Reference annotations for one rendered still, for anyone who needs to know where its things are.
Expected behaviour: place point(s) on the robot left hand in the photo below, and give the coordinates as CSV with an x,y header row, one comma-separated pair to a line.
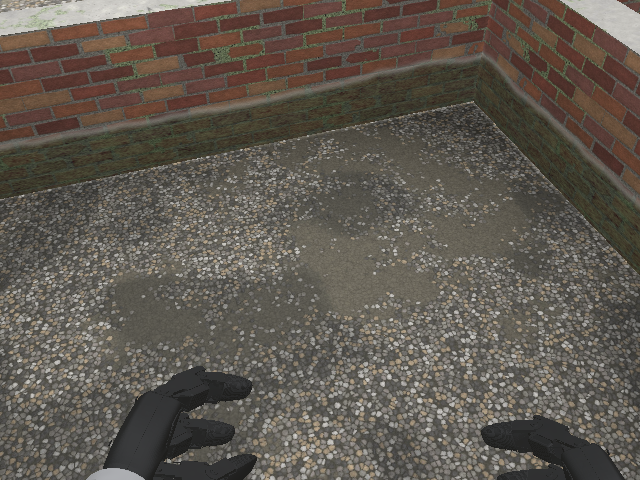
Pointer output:
x,y
155,429

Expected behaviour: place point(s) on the robot right hand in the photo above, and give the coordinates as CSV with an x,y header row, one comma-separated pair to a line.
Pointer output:
x,y
551,442

